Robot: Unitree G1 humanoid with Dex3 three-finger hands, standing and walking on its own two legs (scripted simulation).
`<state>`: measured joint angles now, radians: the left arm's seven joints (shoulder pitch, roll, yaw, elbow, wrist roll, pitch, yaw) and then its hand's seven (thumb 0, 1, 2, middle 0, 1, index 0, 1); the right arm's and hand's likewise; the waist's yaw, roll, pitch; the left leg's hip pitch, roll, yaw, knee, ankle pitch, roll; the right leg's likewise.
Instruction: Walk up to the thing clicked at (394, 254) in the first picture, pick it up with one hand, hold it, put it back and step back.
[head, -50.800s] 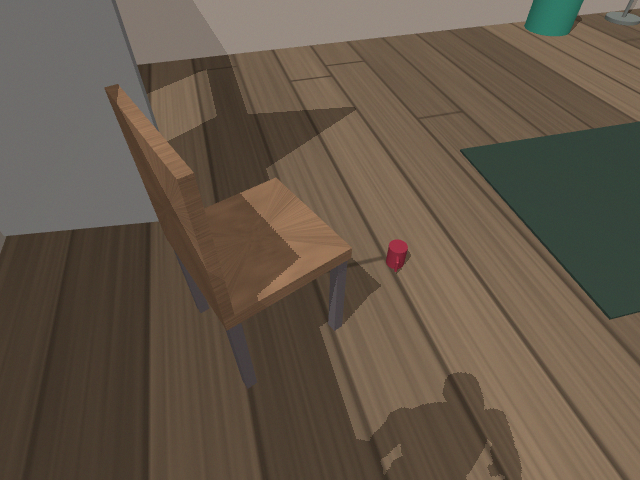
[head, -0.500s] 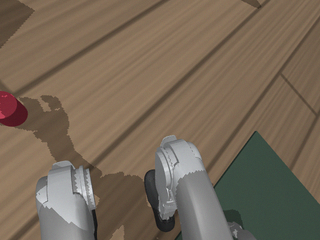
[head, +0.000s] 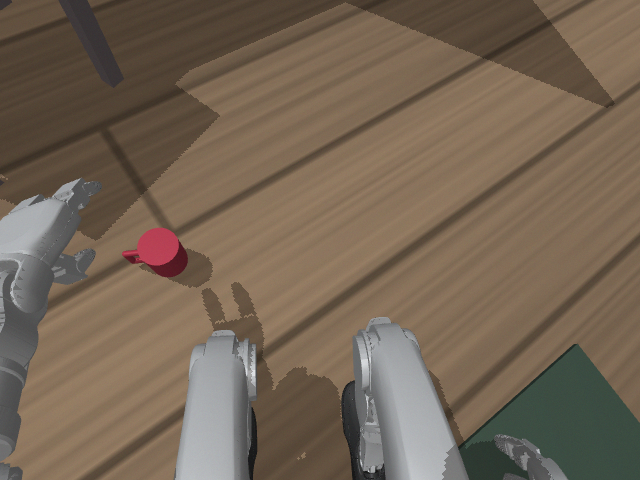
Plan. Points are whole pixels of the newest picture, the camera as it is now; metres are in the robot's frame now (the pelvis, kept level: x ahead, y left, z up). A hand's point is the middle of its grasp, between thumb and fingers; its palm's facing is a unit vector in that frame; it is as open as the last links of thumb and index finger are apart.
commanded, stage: home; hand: left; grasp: from above
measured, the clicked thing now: (155, 254) +0.49 +0.28 -0.40
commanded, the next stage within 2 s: none
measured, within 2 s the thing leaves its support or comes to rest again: neither
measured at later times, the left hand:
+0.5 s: hand (42, 379) +0.26 +0.21 +0.10, palm faces -0.04 -0.91 -0.42, open 7.4 cm
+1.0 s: hand out of the picture +0.21 +0.18 +0.22, palm faces +0.16 -0.97 -0.19, open 7.4 cm
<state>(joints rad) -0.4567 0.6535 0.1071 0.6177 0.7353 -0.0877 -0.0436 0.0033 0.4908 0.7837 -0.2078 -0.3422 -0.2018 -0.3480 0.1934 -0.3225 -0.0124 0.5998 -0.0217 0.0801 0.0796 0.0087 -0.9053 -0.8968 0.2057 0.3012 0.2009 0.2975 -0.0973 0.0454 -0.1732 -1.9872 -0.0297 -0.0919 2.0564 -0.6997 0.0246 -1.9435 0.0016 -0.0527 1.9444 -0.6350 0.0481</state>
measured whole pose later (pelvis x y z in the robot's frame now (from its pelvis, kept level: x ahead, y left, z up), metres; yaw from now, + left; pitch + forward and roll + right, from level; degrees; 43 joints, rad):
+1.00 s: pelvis +0.07 -0.01 +0.26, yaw +6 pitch +10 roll -3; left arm 0.52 0.22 0.03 -0.15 -0.07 0.47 0.02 0.01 0.90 0.90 -0.21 -0.30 -0.20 -0.30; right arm 0.30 -0.22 0.04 0.50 0.02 -0.22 -0.19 0.02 -0.90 -0.90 0.21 0.30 0.20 0.30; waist -0.04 0.06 -0.20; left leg -0.70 0.00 -0.08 1.02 -0.51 0.00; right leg -0.67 0.01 -0.04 0.94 -0.45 0.02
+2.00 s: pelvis +0.07 +0.00 +0.26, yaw +5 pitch +10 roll -3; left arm 0.50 0.23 0.02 -0.13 -0.06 0.45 0.01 0.01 0.90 0.90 -0.20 -0.30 -0.20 -0.30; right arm 0.30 -0.22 0.03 0.53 0.01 -0.24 -0.18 0.02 -0.90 -0.90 0.21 0.30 0.20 0.30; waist -0.03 0.05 -0.17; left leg -0.68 0.00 -0.07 1.03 -0.51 0.01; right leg -0.66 0.01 -0.03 0.94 -0.45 0.02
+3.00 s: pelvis +0.07 +0.00 +0.27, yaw +5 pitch +7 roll -2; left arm 0.43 0.25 0.00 0.00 -0.01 0.32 0.03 0.01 0.90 0.90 -0.21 -0.30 -0.20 -0.30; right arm 0.26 -0.23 0.01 0.59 -0.05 -0.20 -0.15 0.02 -0.90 -0.90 0.21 0.30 0.20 0.30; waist -0.01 0.03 -0.11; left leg -0.62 0.00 -0.06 1.01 -0.51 0.01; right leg -0.60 0.00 -0.02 0.94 -0.46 0.02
